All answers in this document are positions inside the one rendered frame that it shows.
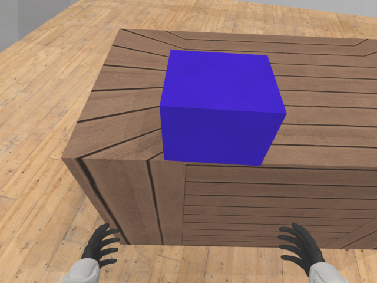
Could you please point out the pedestal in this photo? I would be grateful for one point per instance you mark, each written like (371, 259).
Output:
(320, 171)

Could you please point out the robot left hand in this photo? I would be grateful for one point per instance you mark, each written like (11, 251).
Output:
(95, 244)

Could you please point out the carton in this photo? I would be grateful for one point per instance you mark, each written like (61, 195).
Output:
(219, 108)

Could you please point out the right robot forearm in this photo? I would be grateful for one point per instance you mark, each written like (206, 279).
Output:
(323, 272)

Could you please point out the robot right hand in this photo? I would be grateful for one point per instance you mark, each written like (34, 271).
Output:
(307, 251)

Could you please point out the left robot forearm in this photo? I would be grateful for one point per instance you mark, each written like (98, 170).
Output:
(85, 270)

